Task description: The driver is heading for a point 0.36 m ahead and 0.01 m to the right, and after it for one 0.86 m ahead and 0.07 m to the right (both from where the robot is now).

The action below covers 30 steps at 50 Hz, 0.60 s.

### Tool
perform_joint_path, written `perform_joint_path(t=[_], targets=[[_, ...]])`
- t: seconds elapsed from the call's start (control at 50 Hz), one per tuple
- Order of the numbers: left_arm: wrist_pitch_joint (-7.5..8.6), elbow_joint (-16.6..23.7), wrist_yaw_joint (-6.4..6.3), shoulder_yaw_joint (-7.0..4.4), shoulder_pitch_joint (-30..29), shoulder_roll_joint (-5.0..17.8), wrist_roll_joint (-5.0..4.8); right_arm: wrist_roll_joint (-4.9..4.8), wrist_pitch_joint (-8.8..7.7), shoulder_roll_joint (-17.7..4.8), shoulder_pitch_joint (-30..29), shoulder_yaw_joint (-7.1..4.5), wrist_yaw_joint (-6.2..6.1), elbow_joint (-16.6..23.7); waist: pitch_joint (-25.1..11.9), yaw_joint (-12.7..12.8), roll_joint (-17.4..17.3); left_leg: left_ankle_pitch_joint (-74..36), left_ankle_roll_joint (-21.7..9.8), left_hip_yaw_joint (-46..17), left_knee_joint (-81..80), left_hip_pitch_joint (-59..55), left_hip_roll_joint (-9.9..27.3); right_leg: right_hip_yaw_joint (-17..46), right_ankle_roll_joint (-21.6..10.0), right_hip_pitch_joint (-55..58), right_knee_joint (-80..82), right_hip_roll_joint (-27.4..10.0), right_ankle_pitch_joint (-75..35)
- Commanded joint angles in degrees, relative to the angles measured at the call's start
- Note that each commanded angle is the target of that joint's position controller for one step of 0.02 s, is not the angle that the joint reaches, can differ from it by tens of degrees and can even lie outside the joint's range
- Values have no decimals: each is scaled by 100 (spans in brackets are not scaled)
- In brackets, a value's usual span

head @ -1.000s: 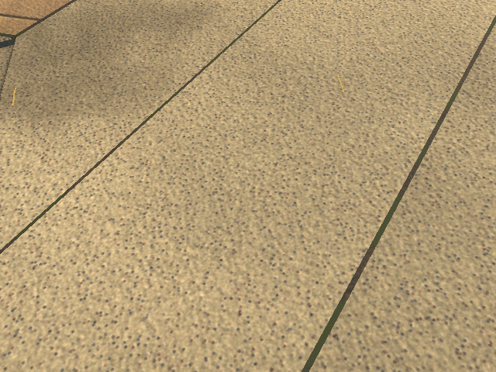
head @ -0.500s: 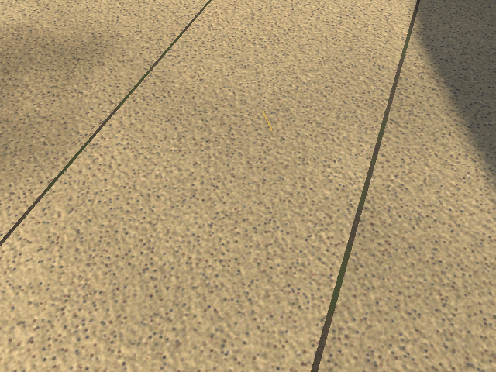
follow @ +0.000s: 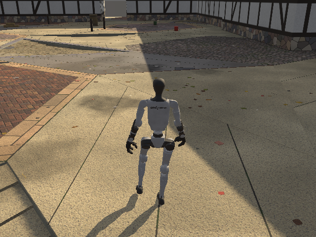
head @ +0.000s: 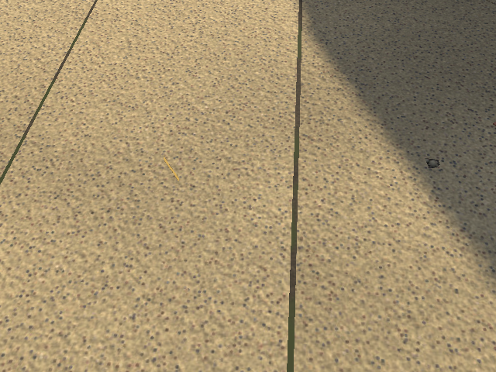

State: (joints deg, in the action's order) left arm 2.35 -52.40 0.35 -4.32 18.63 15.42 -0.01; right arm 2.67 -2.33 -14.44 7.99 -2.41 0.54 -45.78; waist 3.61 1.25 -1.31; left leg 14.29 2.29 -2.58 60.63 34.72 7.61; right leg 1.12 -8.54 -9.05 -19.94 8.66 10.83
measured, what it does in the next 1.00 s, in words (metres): walks ahead, turning right: left foot, then right foot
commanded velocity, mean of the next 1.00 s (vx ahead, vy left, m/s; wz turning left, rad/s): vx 0.24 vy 0.00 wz -0.33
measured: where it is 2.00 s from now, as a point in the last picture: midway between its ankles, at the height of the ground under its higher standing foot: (301, 301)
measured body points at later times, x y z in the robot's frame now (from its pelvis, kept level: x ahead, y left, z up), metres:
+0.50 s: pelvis +0.25 +0.05 +0.00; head +0.30 +0.06 +0.45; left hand +0.42 +0.30 -0.13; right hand +0.29 -0.23 -0.11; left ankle +0.32 +0.13 -0.74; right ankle +0.20 -0.06 -0.66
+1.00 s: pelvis +0.32 +0.01 +0.00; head +0.32 +0.00 +0.45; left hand +0.51 +0.19 -0.12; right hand +0.28 -0.24 -0.15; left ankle +0.33 +0.13 -0.74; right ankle +0.32 -0.08 -0.74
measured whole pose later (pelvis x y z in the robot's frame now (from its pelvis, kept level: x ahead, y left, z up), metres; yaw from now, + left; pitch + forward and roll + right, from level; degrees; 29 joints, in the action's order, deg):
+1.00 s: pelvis +0.32 +0.01 +0.00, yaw -18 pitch -1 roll +0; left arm 0.3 -51.5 -1.4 0.4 8.7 11.2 0.4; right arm 0.9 0.4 -12.5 16.3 -0.4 -0.9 -54.4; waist 0.9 -1.4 -0.9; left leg 14.7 0.8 2.4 23.4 7.7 1.2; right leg 0.3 -3.1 -12.9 -24.0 3.1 10.1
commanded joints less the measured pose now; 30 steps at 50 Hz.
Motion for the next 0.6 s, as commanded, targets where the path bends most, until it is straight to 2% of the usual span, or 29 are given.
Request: perform_joint_path(t=[0.02,0.12,0.18,0.22,0.24,0.26,0.28,0.3,0.32,0.34,0.36,0.38,0.42,0.44,0.48,0.52,0.6], targets=[[118,321,-17,-168,248,817,-3,1,74,-393,-86,-74,23,348,-167,-22,327,-615,140,278,-599,318,-122,1403,-640,106,787,-1405,-2012],[82,291,-50,-170,772,847,31,-49,25,-410,-1050,-5,74,700,-129,368,498,-1254,90,228,-1793,566,-369,1646,-504,757,554,-1416,-2121],[70,310,-95,-179,906,910,89,-94,-50,-465,-1412,32,92,899,-96,461,562,-1202,-26,218,-2361,373,-557,1861,-460,1029,286,-1538,-2490],[78,394,-141,-203,700,1013,107,-117,-103,-595,-1146,10,78,897,-117,242,631,-999,-160,122,-2809,-304,-651,2016,-287,923,70,-1609,-2667],[90,467,-142,-220,465,1088,114,-133,-133,-694,-723,-27,47,788,-217,10,660,-766,-257,142,-3009,-1023,-772,1997,-153,677,-190,-1563,-3053],[117,512,-110,-231,324,1148,114,-138,-174,-852,-65,-97,-11,584,-522,-271,577,-583,-360,220,-3138,-1930,-939,1952,-34,496,-818,-1405,-3544],[157,519,-57,-216,239,1081,47,-81,-267,-1032,730,-166,-91,410,-927,-694,247,-860,-523,37,-3512,-3067,-673,1634,147,101,-2029,-964,-3409],[195,719,-40,-76,399,555,-39,66,-311,-1465,1611,-248,-201,418,-1867,-879,-413,-632,-770,-1338,-3502,-4419,846,1145,304,-654,-3730,-568,-1380],[130,835,-92,-37,1237,280,-195,78,-225,-1824,1234,-330,-188,514,-2345,-266,-1771,-1747,-1518,-3783,-4061,-5131,2118,585,464,-2117,-5052,249,2478],[2,588,-165,-99,1148,786,50,-70,-149,-1252,860,-251,-157,607,-1734,-123,-630,-1932,-1531,-3481,-3932,-4410,1884,628,447,-2386,-5488,-376,2033],[-40,584,-121,-127,738,796,111,-134,-150,-743,580,-110,-144,630,-1058,-132,-141,-2660,-1465,-2415,-3922,-3668,1543,533,512,-2287,-5385,-490,1614],[-71,622,-84,-112,523,669,124,-125,-158,-510,465,-32,-121,583,-765,-84,-3,-3440,-1361,-1597,-3994,-3222,1223,475,586,-2191,-5181,-636,1410],[-200,657,23,-86,433,493,189,-158,-219,-469,543,4,-121,429,-604,-16,-553,-4299,-1259,-723,-4160,-2757,810,417,714,-1976,-4879,-708,1253],[-244,673,54,-74,433,436,182,-175,-267,-524,625,-7,-99,356,-656,11,-633,-4710,-1290,-540,-4188,-2667,754,406,750,-1868,-4794,-625,1164],[-286,714,86,-51,362,386,149,-171,-309,-618,628,-31,-80,288,-789,92,-593,-5024,-1405,-279,-4246,-2652,758,420,804,-1872,-4564,-525,997],[-319,782,99,1,135,320,167,-152,-276,-648,560,-28,-78,241,-785,120,-565,-4868,-1418,-25,-4311,-2585,712,359,837,-1889,-3989,-565,762],[-346,898,131,171,-460,160,161,-167,-181,-713,592,-30,-51,102,-771,-27,-744,-4307,-1281,424,-4331,-2290,478,-19,854,-1134,-2446,-710,130]])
